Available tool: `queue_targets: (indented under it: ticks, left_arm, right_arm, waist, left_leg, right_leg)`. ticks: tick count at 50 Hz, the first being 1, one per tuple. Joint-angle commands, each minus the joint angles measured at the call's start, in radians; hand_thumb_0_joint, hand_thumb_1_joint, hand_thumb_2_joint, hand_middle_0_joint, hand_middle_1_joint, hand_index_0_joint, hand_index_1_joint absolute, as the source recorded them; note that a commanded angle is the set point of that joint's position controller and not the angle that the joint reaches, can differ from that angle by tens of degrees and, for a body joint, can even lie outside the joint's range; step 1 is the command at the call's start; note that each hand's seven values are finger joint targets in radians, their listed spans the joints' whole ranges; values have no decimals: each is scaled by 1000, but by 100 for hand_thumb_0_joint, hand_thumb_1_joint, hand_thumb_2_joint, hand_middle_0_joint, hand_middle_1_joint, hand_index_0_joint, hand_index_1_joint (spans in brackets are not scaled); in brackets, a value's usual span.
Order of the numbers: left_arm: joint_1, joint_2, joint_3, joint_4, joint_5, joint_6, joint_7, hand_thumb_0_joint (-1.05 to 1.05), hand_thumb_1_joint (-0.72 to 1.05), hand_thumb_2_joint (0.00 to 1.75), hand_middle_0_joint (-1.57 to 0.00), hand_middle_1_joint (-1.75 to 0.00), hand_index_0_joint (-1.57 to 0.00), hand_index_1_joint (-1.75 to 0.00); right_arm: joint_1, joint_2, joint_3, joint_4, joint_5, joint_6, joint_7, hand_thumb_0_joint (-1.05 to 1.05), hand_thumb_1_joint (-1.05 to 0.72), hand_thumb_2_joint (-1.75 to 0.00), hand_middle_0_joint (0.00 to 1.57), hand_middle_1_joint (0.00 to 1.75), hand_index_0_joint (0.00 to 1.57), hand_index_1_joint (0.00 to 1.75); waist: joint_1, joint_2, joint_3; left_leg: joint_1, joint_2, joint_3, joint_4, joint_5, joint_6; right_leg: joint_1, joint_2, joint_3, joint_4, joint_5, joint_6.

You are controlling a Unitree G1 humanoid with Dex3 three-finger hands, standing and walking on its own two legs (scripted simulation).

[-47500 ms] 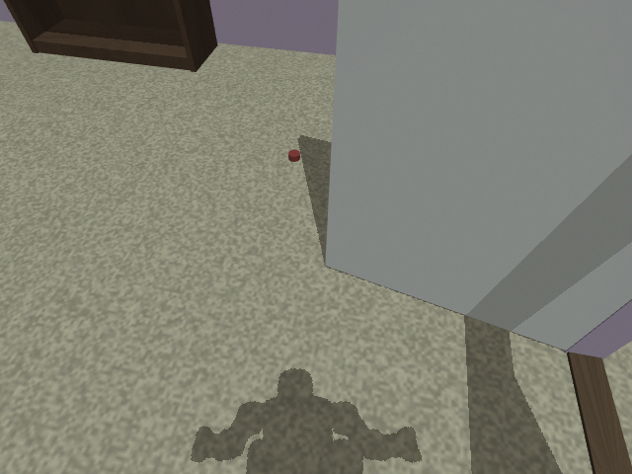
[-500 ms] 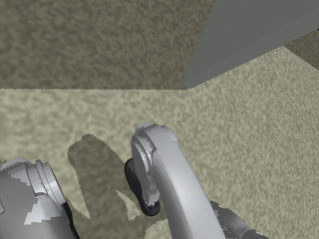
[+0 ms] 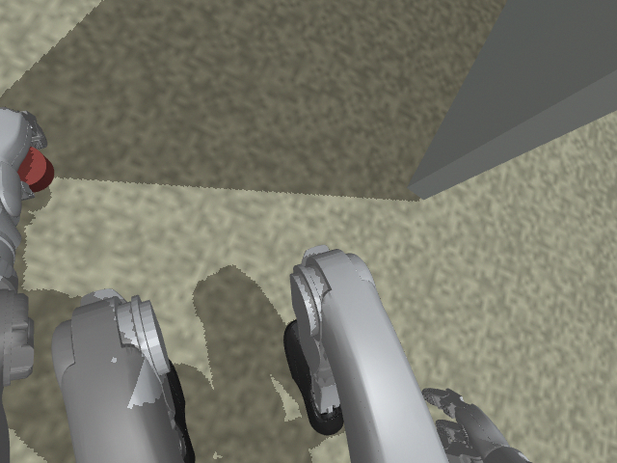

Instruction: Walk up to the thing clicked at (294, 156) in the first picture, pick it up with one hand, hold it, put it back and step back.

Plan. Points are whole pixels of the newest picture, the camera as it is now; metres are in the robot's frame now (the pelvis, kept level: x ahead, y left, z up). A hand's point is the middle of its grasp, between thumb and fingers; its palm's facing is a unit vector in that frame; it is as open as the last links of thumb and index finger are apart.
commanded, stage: lift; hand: left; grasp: from above
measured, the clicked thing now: (26, 169) +0.50 +0.29 -0.20
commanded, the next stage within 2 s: hold in 1.66 s
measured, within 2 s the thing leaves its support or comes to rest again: neither
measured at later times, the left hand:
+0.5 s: hand out of the picture +0.42 +0.30 -0.04, palm faces -0.42 -0.11 -0.90, open 8.2 cm
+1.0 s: hand out of the picture +0.35 +0.29 +0.16, palm faces -0.39 -0.15 -0.91, open 8.1 cm
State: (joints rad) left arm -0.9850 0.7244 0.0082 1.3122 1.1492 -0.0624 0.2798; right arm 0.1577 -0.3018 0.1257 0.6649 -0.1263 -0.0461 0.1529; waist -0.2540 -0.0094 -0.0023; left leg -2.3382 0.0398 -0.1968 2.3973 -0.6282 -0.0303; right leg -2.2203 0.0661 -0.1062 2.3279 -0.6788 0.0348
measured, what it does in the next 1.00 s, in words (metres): rises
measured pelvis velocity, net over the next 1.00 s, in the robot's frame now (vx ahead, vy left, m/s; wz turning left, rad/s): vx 0.01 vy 0.00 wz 0.14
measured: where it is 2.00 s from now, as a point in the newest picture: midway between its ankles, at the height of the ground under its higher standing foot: (248, 417)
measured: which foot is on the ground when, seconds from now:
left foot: down 0.00-1.00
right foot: down 0.00-1.00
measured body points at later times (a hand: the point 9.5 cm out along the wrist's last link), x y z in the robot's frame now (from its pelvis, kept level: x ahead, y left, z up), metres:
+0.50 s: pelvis -0.01 +0.00 +0.07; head +0.19 +0.06 +0.47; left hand +0.44 +0.31 +0.01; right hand +0.09 -0.27 -0.04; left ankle +0.09 +0.14 -0.30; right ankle +0.10 -0.12 -0.30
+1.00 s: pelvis +0.01 +0.00 +0.24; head +0.13 +0.04 +0.67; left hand +0.37 +0.30 +0.21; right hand +0.16 -0.24 +0.12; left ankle +0.08 +0.14 -0.30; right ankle +0.10 -0.12 -0.30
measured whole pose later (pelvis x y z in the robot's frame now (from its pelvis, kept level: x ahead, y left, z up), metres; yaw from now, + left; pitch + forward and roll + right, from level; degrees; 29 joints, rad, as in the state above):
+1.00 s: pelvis +0.01 +0.00 +0.24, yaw +8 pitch +26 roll -4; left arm -0.44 0.48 -0.12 0.71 0.97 0.05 0.08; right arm 0.16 -0.23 -0.01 0.67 0.04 0.06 -0.03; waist -0.09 0.05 -0.19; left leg -1.52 0.04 -0.06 1.61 -0.53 -0.01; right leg -1.45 0.02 -0.02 1.58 -0.59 0.03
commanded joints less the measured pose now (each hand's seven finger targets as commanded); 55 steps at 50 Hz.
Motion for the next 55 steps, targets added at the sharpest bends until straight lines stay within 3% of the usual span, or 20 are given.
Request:
queue_targets:
  ticks: [1,5,6,10,18,22,23,24,30,31,36,39,42,43,44,47,53,54,55]
  left_arm:
    - [-330,222,35,-182,-11,3,21,0,65,45,-97,-57,-102,-52]
    - [-306,229,39,-232,-35,22,-21,0,61,47,-94,-60,-99,-54]
    - [-295,229,48,-248,-39,24,-31,0,61,47,-94,-60,-99,-54]
    - [-235,209,48,-336,-42,24,-68,0,60,47,-90,-63,-97,-56]
    - [-165,166,27,-470,-78,25,-111,0,59,49,-90,-64,-96,-57]
    - [-126,117,-9,-522,-104,32,-129,0,59,47,-90,-64,-97,-56]
    - [-108,128,2,-536,-109,32,-132,0,60,47,-90,-63,-97,-56]
    - [-91,97,-19,-560,-120,35,-137,0,61,47,-91,-63,-98,-56]
    - [-41,88,-20,-646,-142,49,-146,0,62,42,-89,-63,-98,-54]
    - [-7,61,-35,-648,-149,54,-147,0,62,41,-90,-61,-98,-52]
    - [77,64,-18,-712,-144,76,-148,0,60,41,-90,-58,-97,-51]
    - [114,26,-39,-738,-152,93,-150,0,61,42,-94,-57,-100,-51]
    - [176,26,-25,-755,-160,106,-151,0,62,42,-96,-55,-101,-49]
    - [181,-12,-57,-761,-162,111,-157,0,62,44,-97,-54,-102,-50]
    - [186,3,-41,-781,-168,112,-157,0,63,46,-98,-56,-102,-51]
    - [244,-23,-53,-789,-169,116,-157,0,64,46,-99,-56,-103,-52]
    - [299,-59,-65,-717,-158,106,-140,0,60,45,-97,-54,-101,-50]
    - [287,-78,-88,-717,-157,103,-137,0,61,44,-97,-54,-101,-50]
    - [293,-72,-77,-708,-161,101,-133,0,59,44,-97,-53,-100,-49]
  right_arm:
    - [224,-246,-90,-10,1,18,-30,0,-91,-91,20,30,20,30]
    - [225,-242,-109,-18,13,38,-44,0,-91,-91,20,30,20,30]
    - [231,-251,-116,-15,17,44,-48,0,-91,-91,20,30,20,30]
    - [233,-239,-135,-29,34,68,-61,0,-91,-91,20,30,20,30]
    - [214,-211,-172,-52,70,89,-88,0,-91,-91,20,30,20,30]
    - [200,-194,-180,-59,84,90,-102,0,-91,-91,20,30,20,30]
    - [195,-198,-185,-62,91,91,-106,0,-91,-91,20,30,20,30]
    - [191,-186,-184,-63,95,88,-109,0,-91,-91,20,30,20,30]
    - [158,-172,-193,-75,120,86,-134,0,-91,-90,20,30,20,30]
    - [150,-165,-191,-76,122,84,-138,0,-91,-90,20,30,20,30]
    - [129,-149,-201,-78,135,83,-156,0,-91,-90,20,30,20,30]
    - [114,-127,-200,-76,140,83,-167,0,-91,-91,20,30,20,30]
    - [98,-121,-201,-79,147,82,-179,0,-91,-91,20,30,20,30]
    - [94,-113,-200,-79,149,83,-182,0,-91,-91,20,30,20,30]
    - [88,-114,-199,-79,152,80,-187,0,-91,-91,20,30,20,30]
    - [81,-100,-196,-70,159,73,-199,0,-91,-91,20,30,20,30]
    - [80,-84,-192,-49,166,52,-222,0,-91,-91,20,30,20,30]
    - [81,-80,-190,-47,167,47,-224,0,-91,-91,20,30,20,30]
    - [82,-83,-194,-46,169,42,-225,0,-91,-91,20,30,20,30]
  waist:
    - [-17,304,-726]
    - [12,309,-790]
    - [16,310,-769]
    - [42,307,-812]
    - [85,268,-812]
    - [85,241,-783]
    - [96,237,-776]
    - [96,241,-782]
    - [116,234,-779]
    - [117,228,-767]
    - [140,197,-810]
    - [134,174,-759]
    - [150,168,-742]
    - [138,160,-714]
    - [143,155,-705]
    - [148,148,-678]
    - [157,105,-541]
    - [149,104,-524]
    - [159,103,-521]
  left_leg:
    - [508,-14,129,-222,137,42]
    - [548,-14,142,-249,156,46]
    - [551,-21,145,-256,157,46]
    - [602,-23,149,-303,172,47]
    - [676,-27,160,-417,85,55]
    - [703,-29,153,-487,39,60]
    - [718,-28,147,-508,24,60]
    - [738,-25,147,-530,32,61]
    - [843,-18,114,-680,-44,62]
    - [858,-18,116,-697,-33,62]
    - [1000,-20,129,-776,60,58]
    - [1049,-25,154,-830,79,60]
    - [1132,-22,144,-926,53,56]
    - [1148,-25,149,-947,50,55]
    - [1168,-24,144,-979,34,55]
    - [1247,-28,155,-1046,76,52]
    - [1371,-28,148,-1199,102,47]
    - [1386,-31,159,-1218,105,48]
    - [1420,-28,154,-1247,106,46]
  right_leg:
    - [387,35,-48,-295,189,-78]
    - [423,30,-34,-318,210,-77]
    - [408,25,-41,-329,209,-81]
    - [443,20,-38,-349,231,-81]
    - [434,11,-8,-446,135,-86]
    - [454,8,-2,-503,98,-84]
    - [456,6,-2,-514,84,-84]
    - [479,3,0,-525,105,-79]
    - [560,-1,6,-598,82,-66]
    - [582,-2,6,-615,94,-64]
    - [713,-6,20,-710,162,-62]
    - [785,-9,39,-805,167,-59]
    - [863,-9,42,-873,144,-57]
    - [882,-9,49,-909,140,-56]
    - [913,-10,51,-933,125,-56]
    - [1000,-14,62,-1006,156,-55]
    - [1128,-13,81,-1154,167,-58]
    - [1155,-12,89,-1185,168,-58]
    - [1180,-13,89,-1205,166,-59]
